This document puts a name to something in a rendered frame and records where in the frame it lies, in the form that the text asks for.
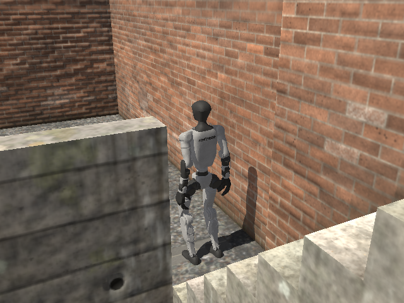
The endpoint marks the left robot thigh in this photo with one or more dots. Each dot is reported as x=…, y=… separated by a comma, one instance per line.
x=191, y=189

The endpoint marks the robot left upper arm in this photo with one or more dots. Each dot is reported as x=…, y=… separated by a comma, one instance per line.
x=185, y=138

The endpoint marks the right robot hand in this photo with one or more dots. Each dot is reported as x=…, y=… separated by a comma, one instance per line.
x=224, y=182

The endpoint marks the left robot hand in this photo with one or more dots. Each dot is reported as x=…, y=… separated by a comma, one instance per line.
x=180, y=198

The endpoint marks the left robot forearm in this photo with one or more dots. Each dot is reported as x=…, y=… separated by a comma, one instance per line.
x=184, y=178

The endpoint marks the right robot forearm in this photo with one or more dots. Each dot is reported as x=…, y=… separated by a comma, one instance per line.
x=225, y=167

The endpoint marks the robot right upper arm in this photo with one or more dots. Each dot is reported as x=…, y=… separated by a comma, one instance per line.
x=224, y=152

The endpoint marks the robot left foot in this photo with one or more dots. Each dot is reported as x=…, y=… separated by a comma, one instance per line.
x=194, y=260

